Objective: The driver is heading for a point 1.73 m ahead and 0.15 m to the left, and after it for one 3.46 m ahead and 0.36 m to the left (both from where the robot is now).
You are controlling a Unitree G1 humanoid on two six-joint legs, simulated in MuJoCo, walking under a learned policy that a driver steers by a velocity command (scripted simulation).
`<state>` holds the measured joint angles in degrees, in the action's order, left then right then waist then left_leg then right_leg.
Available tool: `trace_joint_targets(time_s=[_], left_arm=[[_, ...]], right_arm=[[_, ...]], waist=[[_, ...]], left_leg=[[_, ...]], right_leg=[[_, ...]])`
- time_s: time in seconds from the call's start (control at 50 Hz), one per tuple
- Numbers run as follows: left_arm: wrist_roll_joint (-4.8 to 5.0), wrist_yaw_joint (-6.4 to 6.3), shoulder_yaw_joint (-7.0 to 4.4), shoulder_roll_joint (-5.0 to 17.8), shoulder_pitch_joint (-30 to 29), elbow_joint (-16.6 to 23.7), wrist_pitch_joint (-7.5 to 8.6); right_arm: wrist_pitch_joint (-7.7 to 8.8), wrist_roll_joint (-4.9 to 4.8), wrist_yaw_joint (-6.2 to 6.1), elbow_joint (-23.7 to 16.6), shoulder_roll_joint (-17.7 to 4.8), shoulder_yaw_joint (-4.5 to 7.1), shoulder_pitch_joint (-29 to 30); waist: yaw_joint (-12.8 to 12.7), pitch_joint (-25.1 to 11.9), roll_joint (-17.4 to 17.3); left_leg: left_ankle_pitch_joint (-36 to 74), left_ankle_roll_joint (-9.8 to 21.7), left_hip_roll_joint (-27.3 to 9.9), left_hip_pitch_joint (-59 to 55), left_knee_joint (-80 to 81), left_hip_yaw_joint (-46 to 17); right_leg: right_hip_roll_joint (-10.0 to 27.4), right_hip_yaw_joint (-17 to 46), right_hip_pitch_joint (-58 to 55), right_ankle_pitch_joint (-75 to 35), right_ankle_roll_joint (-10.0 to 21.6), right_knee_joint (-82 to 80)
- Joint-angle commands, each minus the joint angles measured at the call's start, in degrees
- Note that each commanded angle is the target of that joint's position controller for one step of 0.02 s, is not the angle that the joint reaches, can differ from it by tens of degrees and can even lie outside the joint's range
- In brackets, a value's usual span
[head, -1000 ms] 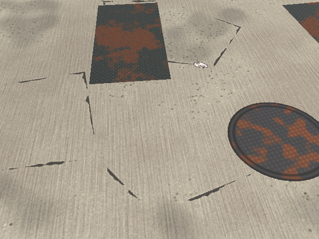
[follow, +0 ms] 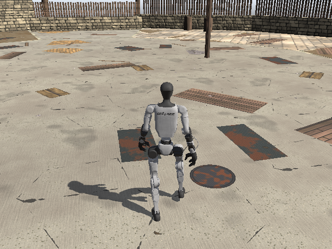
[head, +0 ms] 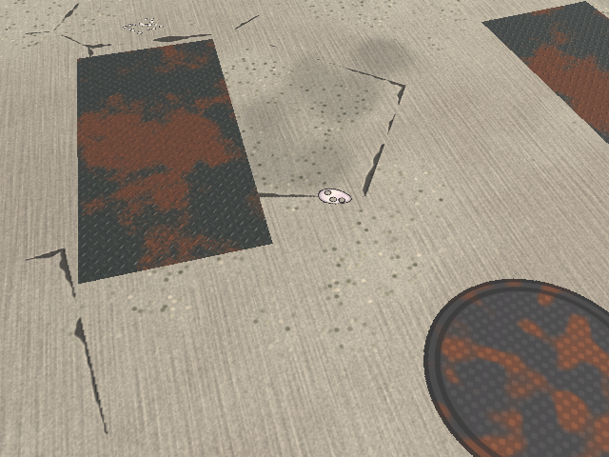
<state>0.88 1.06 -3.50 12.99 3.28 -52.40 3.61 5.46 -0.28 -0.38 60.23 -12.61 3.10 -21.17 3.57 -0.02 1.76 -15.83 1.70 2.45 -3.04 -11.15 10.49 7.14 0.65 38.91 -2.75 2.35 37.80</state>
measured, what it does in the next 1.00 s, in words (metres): walks ahead: right foot, then left foot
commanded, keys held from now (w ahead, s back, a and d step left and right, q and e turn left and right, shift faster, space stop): w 1.00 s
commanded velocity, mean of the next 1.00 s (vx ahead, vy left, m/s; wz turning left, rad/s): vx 0.50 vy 0.00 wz -0.03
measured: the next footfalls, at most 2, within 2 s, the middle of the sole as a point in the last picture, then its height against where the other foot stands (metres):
right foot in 0.12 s outside the picture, level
left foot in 0.66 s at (260, 420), level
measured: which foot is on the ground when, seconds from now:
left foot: down 0.00-0.14, up 0.16-0.64, down 0.66-1.00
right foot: up 0.00-0.10, down 0.12-0.66, up 0.68-1.00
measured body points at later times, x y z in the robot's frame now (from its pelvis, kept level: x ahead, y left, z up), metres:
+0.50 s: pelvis +0.29 -0.05 +0.01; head +0.31 -0.05 +0.46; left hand +0.28 +0.22 -0.13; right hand +0.47 -0.30 -0.11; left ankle +0.49 +0.13 -0.68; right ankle +0.22 -0.13 -0.74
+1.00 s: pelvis +0.59 +0.02 +0.01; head +0.60 +0.03 +0.46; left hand +0.75 +0.28 -0.11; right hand +0.58 -0.24 -0.13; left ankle +0.55 +0.10 -0.74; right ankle +0.74 -0.17 -0.67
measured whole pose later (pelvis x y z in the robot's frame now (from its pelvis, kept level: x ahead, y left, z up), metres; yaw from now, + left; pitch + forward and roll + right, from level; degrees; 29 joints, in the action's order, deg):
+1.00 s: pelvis +0.59 +0.02 +0.01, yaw +0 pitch +2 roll +1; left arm 0.5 -0.6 -4.7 14.7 4.9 -52.7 4.2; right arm 5.4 0.1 0.1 58.5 -12.4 3.2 -19.6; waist 3.3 -0.2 1.9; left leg -10.2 3.8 3.7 4.7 -13.1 3.7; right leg 8.1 2.2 39.9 1.5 1.0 46.5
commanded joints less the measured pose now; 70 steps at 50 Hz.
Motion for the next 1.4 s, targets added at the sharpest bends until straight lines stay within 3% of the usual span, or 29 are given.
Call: trace_joint_targets(time_s=[0.02,0.08,0.12,0.14,0.16,0.18,0.2,0.24,0.32,0.46,0.56,0.62,0.66,0.68,0.7,0.72,0.74,0.78,0.82,0.94,1.12,1.18,1.22,1.24,1.26,1.28,1.3,1.34,1.4], left_arm=[[0.33,1.02,0.28,2.4,-8.9,5.8,1.05],[0.53,1.62,-1.02,5.8,-3.7,5.4,1.37],[0.25,0.96,-4.16,12.1,15.7,-0.5,1.35],[-0.97,0.23,-5.59,18.3,23.9,-2.1,0.94],[-0.65,0.19,-4.44,15.9,23.7,-2.1,1.03],[-0.39,0.20,-3.22,12.0,18.9,-1.3,1.25],[-0.22,0.11,-2.44,9.0,13.7,0.0,1.52],[-1.17,0.63,-0.98,4.1,7.3,0.6,2.19],[-1.25,0.08,-1.43,6.4,9.7,-1.3,2.87],[-0.58,-1.65,-1.60,8.4,15.9,-3.0,2.32],[0.06,-1.95,-2.13,9.0,20.3,-5.5,1.26],[0.17,-2.24,-2.73,10.3,18.5,-5.4,0.46],[0.04,-2.25,-2.15,9.0,16.5,-4.7,-0.10],[-1.20,-2.23,-1.13,6.8,18.3,-3.4,-0.12],[-0.62,-1.38,0.90,-1.0,25.3,-3.6,1.33],[0.89,-1.09,-0.42,5.5,20.4,-3.7,2.74],[1.93,-1.02,-1.09,8.1,14.6,-1.9,3.53],[0.64,-1.99,-1.65,7.7,10.2,-1.2,3.25],[0.45,-2.08,-1.72,5.6,13.3,-1.8,1.85],[-0.61,-1.96,-1.78,4.4,4.0,1.4,0.77],[0.38,0.45,-0.37,3.6,-10.4,6.1,1.76],[0.50,1.15,-1.10,6.0,-7.1,6.1,2.29],[0.06,0.76,-3.43,10.3,7.9,1.6,2.34],[-0.71,0.17,-4.62,14.7,18.8,-0.7,2.20],[-0.77,0.44,-4.86,17.3,21.5,-1.8,1.93],[-0.21,0.43,-3.32,12.2,20.8,-1.5,1.91],[-0.01,0.16,-2.55,9.6,15.5,-0.4,2.10],[-1.13,0.34,-1.57,6.9,7.9,1.1,2.48],[-1.59,0.40,-1.08,5.6,7.3,0.1,3.12]], right_arm=[[-0.61,-0.64,-0.25,-0.7,-9.8,2.02,-3.6],[-1.45,-0.86,-0.48,-0.9,-11.2,2.55,-1.2],[-1.80,-0.59,-0.58,-2.1,-9.5,1.70,0.8],[-0.82,0.11,0.09,-3.6,-3.6,-0.07,-4.4],[1.02,-0.69,0.53,-3.1,-2.7,-0.61,-4.2],[2.15,-2.67,0.83,-4.8,-7.1,0.86,1.6],[2.67,-3.07,0.64,-6.0,-8.0,0.97,5.7],[1.58,-1.45,-0.38,-5.5,-7.6,1.96,7.0],[-0.94,-0.93,-0.70,-5.7,-4.8,1.87,5.9],[-0.58,-0.52,0.44,-10.1,-3.8,1.23,20.6],[-0.01,-1.04,2.08,-12.7,-4.4,0.64,27.0],[0.49,-1.09,2.69,-12.5,-6.9,1.48,23.1],[0.46,-0.68,2.26,-7.7,-11.3,3.88,7.3],[0.25,-0.04,1.66,-5.7,-15.9,5.01,-2.6],[0.24,0.03,2.25,-4.7,-17.7,5.02,-4.3],[0.44,-0.57,2.27,-5.3,-12.3,3.50,-2.4],[0.75,-0.69,2.01,-6.4,-9.8,2.80,2.6],[1.11,0.66,2.17,-7.7,-6.8,1.73,10.0],[1.35,1.15,2.26,-7.1,-5.6,1.26,10.3],[0.85,0.42,0.24,-5.2,-8.9,1.79,4.7],[-0.70,-0.52,-0.29,-1.9,-9.6,2.14,-3.1],[-1.48,-0.67,-0.62,-1.9,-10.9,2.76,-1.4],[-1.94,-0.77,-0.66,-2.8,-10.0,2.35,1.1],[-1.90,0.26,-0.65,-4.2,-8.3,1.45,0.5],[-0.51,0.12,0.06,-4.4,-0.5,-0.69,-6.5],[0.92,-1.28,0.50,-4.0,-6.2,0.49,-2.7],[1.79,-2.47,0.71,-5.8,-9.0,1.25,2.8],[1.74,-1.46,-0.07,-6.6,-8.8,1.78,7.4],[-0.88,-1.58,-0.30,-5.5,-5.2,1.75,3.6]], waist=[[0.3,6.6,-4.1],[-4.5,2.0,-7.6],[-13.4,-9.5,-6.1],[-11.5,-18.4,6.3],[-10.8,-24.2,10.1],[-10.5,-16.6,7.9],[-9.2,-10.2,5.2],[-4.8,-3.5,0.9],[-2.1,-0.3,1.5],[-5.9,3.4,1.4],[-7.4,5.6,1.6],[-4.0,2.8,3.2],[3.6,-6.7,2.3],[5.4,-15.3,-6.6],[0.8,-21.8,-21.3],[2.7,-18.5,-14.3],[2.2,-11.0,-11.3],[-1.3,-3.8,-3.5],[-4.0,-3.3,-6.2],[-3.0,1.1,-4.1],[1.2,5.4,-5.2],[-2.1,3.0,-7.0],[-9.6,-6.1,-6.8],[-12.6,-14.8,-0.3],[-8.1,-21.5,14.7],[-10.2,-20.3,10.1],[-9.6,-12.0,7.9],[-6.1,-4.3,0.5],[-2.6,-2.0,2.1]], left_leg=[[21.1,8.9,-18.4,-1.7,1.6,-7.4],[41.9,7.0,-19.2,-4.4,-7.1,-6.3],[42.4,3.4,-14.2,8.0,-30.6,-2.6],[15.0,-0.5,-5.3,31.1,-54.4,-2.2],[-16.6,-0.8,0.4,39.9,-65.6,-12.8],[-14.7,0.4,-3.6,46.2,-69.5,-16.0],[-9.7,1.3,-6.9,46.9,-67.6,-14.4],[-1.7,1.9,-11.2,40.6,-60.0,-13.7],[3.2,0.4,-12.5,38.4,-52.2,-13.3],[21.8,-1.2,-9.7,41.5,-27.8,-10.5],[18.7,0.6,-8.2,43.3,-20.3,-10.6],[12.3,3.0,-5.8,35.8,-18.5,-9.0],[12.6,5.7,-3.0,13.3,-18.6,-7.0],[11.9,9.4,-14.8,-4.2,-19.3,-21.8],[-1.0,18.5,-25.3,-19.8,-9.2,-50.5],[-7.3,15.8,-23.3,-17.8,-5.8,-51.1],[-4.3,13.2,-21.8,-10.7,-5.4,-42.2],[7.9,11.3,-18.2,5.6,-2.5,-30.6],[12.2,11.7,-16.6,11.4,0.2,-26.0],[18.4,11.2,-15.0,11.0,4.3,-18.2],[19.7,9.2,-16.3,0.6,1.4,-13.7],[33.0,7.6,-17.8,-2.9,-4.4,-13.5],[45.9,5.0,-13.6,1.7,-21.0,-10.1],[28.8,3.0,-10.0,14.8,-39.4,-7.6],[-13.0,-0.4,1.3,37.1,-58.5,-10.0],[-17.3,0.7,-1.1,43.7,-65.7,-17.7],[-12.8,1.7,-4.2,47.8,-66.6,-16.5],[-3.7,1.8,-9.1,43.1,-60.4,-14.5],[-0.9,1.5,-11.7,37.0,-55.1,-15.4]], right_leg=[[-1.6,-2.3,3.6,4.0,1.0,-4.6],[-5.4,-4.9,-7.9,9.8,3.9,-7.0],[-4.9,-2.4,-37.3,5.9,7.8,-6.7],[10.9,24.0,-59.7,13.9,16.3,-9.1],[17.0,43.7,-63.7,16.6,19.9,-20.1],[14.2,34.9,-58.7,16.8,16.2,-20.6],[11.8,25.1,-49.9,12.6,13.7,-21.0],[6.8,13.7,-34.7,5.8,10.3,-24.8],[5.6,8.0,-27.4,2.5,11.6,-29.9],[3.5,1.8,-31.2,2.0,9.1,-31.9],[7.2,1.8,-40.7,1.3,8.5,-28.4],[8.4,1.5,-44.1,-12.1,6.7,-22.4],[3.6,-2.3,-38.6,-23.5,3.9,-3.7],[-0.6,-4.9,-25.6,-3.9,1.8,16.0],[-11.4,0.2,-4.4,34.8,-1.0,33.4],[-8.4,6.8,2.2,35.6,0.2,39.8],[-5.5,5.4,5.6,30.3,1.3,40.0],[-0.4,3.5,0.4,21.2,1.6,34.0],[1.5,4.0,-5.0,19.0,1.4,30.2],[2.0,2.2,2.1,5.6,-1.7,12.6],[-2.1,-1.0,1.3,0.1,-0.3,-7.0],[-4.3,-2.2,-5.5,6.3,2.1,-9.1],[-7.2,-4.4,-27.2,5.1,5.0,-9.9],[3.6,8.2,-45.9,4.5,8.8,-8.0],[15.8,36.6,-62.8,16.0,18.0,-16.0],[14.5,40.0,-61.9,22.9,16.4,-19.9],[12.7,31.1,-54.7,20.8,13.8,-20.7],[9.0,19.9,-38.1,10.5,11.6,-23.9],[7.4,11.7,-29.2,7.3,11.2,-28.8]])
Keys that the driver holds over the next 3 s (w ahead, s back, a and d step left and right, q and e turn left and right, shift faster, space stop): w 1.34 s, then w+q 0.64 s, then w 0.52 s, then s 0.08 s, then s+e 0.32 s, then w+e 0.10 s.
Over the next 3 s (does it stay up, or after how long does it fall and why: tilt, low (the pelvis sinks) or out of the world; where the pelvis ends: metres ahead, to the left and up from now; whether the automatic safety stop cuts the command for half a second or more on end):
stays up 1.57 0.15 -0.01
